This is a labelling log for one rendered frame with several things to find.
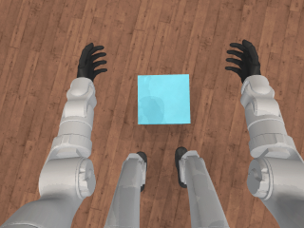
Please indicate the left robot foot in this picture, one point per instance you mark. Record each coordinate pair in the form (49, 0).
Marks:
(143, 156)

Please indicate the right robot shin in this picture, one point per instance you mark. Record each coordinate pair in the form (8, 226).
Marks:
(192, 153)

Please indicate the carton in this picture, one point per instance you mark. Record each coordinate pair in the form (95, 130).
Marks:
(164, 99)

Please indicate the left robot upper arm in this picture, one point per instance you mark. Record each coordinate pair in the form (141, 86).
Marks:
(64, 184)

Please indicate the right robot hand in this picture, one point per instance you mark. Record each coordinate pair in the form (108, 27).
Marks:
(249, 64)

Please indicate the left robot forearm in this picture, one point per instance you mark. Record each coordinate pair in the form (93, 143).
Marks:
(74, 135)

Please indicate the right robot forearm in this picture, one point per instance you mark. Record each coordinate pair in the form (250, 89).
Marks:
(268, 135)

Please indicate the right robot upper arm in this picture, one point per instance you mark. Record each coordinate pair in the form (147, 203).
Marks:
(279, 184)

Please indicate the left robot hand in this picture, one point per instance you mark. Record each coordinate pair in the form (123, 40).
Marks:
(86, 66)

